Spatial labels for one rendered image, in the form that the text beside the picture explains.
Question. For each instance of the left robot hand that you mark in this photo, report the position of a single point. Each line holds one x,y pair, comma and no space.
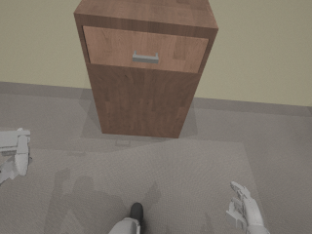
14,144

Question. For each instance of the handle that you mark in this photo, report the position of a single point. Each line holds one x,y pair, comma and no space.
147,59

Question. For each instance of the robot left shin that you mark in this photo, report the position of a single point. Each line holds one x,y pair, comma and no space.
135,220

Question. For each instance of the robot right forearm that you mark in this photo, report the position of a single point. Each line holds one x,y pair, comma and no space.
256,229

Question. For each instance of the drawer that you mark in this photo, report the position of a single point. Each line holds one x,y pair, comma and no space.
109,46

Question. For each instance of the left robot thigh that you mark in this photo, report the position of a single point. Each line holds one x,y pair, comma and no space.
125,227

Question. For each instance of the cabinet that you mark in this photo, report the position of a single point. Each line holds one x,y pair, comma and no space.
145,102

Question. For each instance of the right robot hand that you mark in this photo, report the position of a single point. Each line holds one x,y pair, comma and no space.
248,210

